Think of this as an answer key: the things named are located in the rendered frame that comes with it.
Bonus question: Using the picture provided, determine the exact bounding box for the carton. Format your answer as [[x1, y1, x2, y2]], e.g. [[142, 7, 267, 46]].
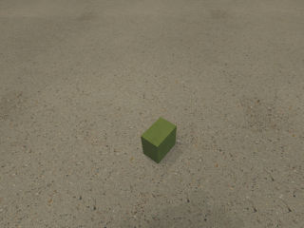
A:
[[141, 117, 177, 164]]

